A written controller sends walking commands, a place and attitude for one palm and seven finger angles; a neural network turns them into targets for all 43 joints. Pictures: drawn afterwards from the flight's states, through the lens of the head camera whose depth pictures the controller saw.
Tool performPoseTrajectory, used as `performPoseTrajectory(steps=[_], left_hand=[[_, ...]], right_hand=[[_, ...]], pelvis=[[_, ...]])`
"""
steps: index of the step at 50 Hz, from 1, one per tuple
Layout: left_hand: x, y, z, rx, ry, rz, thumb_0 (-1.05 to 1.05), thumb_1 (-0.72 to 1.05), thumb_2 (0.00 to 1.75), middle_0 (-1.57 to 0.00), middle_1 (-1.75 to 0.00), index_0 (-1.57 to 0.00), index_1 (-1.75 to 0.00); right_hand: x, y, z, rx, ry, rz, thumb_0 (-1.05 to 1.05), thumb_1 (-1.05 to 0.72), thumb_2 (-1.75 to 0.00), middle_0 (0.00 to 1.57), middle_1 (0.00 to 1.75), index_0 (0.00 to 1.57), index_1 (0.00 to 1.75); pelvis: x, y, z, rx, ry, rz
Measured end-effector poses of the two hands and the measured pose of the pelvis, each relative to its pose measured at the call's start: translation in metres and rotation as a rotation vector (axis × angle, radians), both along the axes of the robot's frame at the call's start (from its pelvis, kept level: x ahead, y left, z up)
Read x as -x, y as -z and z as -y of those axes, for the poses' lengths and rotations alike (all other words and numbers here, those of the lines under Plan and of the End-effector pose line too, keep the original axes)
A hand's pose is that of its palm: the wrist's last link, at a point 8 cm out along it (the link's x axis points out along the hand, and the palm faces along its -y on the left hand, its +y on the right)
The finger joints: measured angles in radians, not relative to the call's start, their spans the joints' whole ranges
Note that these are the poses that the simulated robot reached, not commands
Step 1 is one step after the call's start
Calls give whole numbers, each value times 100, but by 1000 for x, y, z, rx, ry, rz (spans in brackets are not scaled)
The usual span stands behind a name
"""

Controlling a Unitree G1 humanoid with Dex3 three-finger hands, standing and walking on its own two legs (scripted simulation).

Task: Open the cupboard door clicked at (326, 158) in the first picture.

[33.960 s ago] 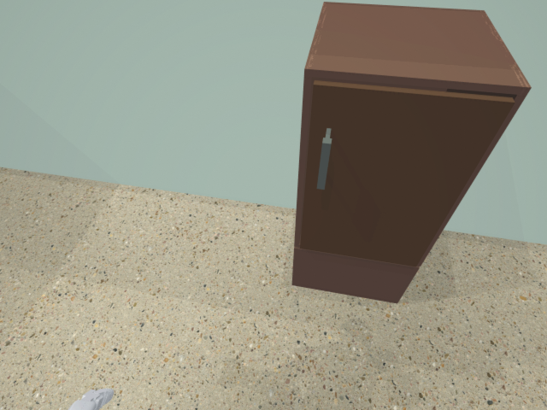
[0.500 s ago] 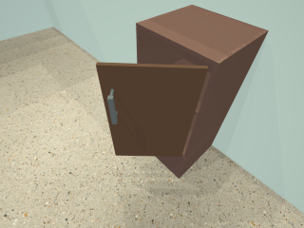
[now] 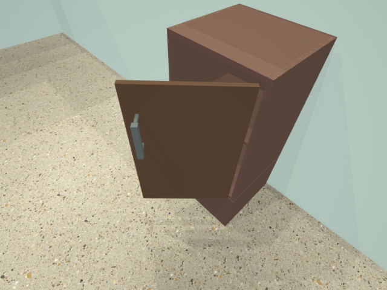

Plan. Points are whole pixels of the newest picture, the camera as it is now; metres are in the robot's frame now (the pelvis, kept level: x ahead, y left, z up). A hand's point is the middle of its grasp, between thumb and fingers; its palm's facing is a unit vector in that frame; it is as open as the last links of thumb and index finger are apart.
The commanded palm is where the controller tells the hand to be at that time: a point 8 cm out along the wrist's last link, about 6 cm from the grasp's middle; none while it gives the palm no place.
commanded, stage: look again from close up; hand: left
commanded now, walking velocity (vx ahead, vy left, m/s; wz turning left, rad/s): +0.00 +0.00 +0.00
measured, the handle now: (138, 137) +0.53 +0.20 -0.04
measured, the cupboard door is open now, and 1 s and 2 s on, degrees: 46 46 46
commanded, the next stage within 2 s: raise the hand with hooked fingers in 0.08 s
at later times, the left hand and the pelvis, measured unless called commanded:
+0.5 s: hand (128, 246) +0.21 +0.15 -0.02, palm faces +0.09 -1.00 +0.02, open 8.0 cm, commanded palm +0.13 +0.22 -0.07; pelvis -0.02 -0.02 -0.07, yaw +2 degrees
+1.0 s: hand (109, 248) +0.21 +0.20 -0.06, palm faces +0.06 -1.00 -0.04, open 11.0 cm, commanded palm +0.18 +0.26 -0.05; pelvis +0.00 -0.03 -0.10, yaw +2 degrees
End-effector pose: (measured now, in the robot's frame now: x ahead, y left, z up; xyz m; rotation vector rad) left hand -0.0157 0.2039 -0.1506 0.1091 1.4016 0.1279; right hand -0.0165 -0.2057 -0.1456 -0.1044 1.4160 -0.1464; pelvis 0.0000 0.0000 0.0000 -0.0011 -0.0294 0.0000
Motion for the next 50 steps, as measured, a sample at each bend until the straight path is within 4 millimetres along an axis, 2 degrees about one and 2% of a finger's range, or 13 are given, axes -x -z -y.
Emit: performPoseTrajectory(steps=[10,11,14,16,20,23,27,31,33,36,39,44,50], left_hand=[[3,0,4,2,-1,-9,0,91,89,-20,-30,-19,-30],[-4,-4,1,-9,-36,20,1,92,89,-20,-30,-20,-30],[-45,-42,-28,-144,-86,305,7,97,89,-21,-31,-20,-31],[-82,-73,-35,-180,-97,537,7,95,88,-20,-32,-20,-32],[-159,-123,-22,-134,-48,1014,5,88,86,-20,-35,-20,-35],[-194,-133,-5,-9,-9,1317,3,80,83,-20,-39,-20,-39],[-194,-110,6,81,81,1458,2,70,80,-21,-44,-21,-44],[-166,-74,-4,64,44,1311,1,59,76,-23,-50,-22,-50],[-151,-69,-14,14,2,1262,1,54,74,-23,-53,-23,-53],[-141,-80,-27,-67,-13,1296,2,47,71,-24,-58,-23,-57],[-149,-92,-34,-85,32,1378,2,40,68,-24,-62,-23,-62],[-184,-92,-36,15,122,1363,1,28,63,-24,-70,-24,-69],[-206,-95,-48,39,94,1292,1,14,57,-26,-79,-25,-78]], right_hand=[[-2,1,1,0,-7,-4,1,-92,-89,20,30,20,29],[-5,0,4,9,-10,22,2,-92,-89,20,30,20,29],[-27,-8,21,62,-8,232,3,-94,-89,20,30,21,29],[-50,-12,33,89,-19,376,3,-94,-89,20,30,21,29],[-107,-21,56,141,-89,615,3,-93,-89,20,30,21,29],[-150,-29,69,171,-137,759,2,-92,-89,20,30,21,29],[-201,-35,77,183,-195,891,2,-92,-89,20,30,20,29],[-238,-32,69,165,-238,945,2,-91,-90,20,30,20,29],[-249,-26,61,146,-257,944,2,-91,-90,20,30,20,29],[-255,-9,47,111,-288,910,1,-91,-90,20,30,20,29],[-249,15,36,71,-308,850,1,-91,-89,20,30,20,29],[-220,47,29,27,-255,726,1,-91,-89,20,30,21,30],[-180,49,43,61,-149,624,2,-91,-89,20,30,21,30]], pelvis=[[-1,0,1,4,0,0],[0,1,0,6,-4,2],[-1,6,2,-10,-12,-10],[1,11,2,-9,-34,-18],[9,28,5,0,-54,-85],[13,49,12,-4,-37,-163],[15,80,23,-3,-24,-225],[12,98,32,7,-33,-253],[10,102,35,19,-42,-263],[8,107,39,40,-56,-283],[8,111,41,58,-67,-303],[9,113,40,63,-63,-322],[3,102,32,45,-43,-326]])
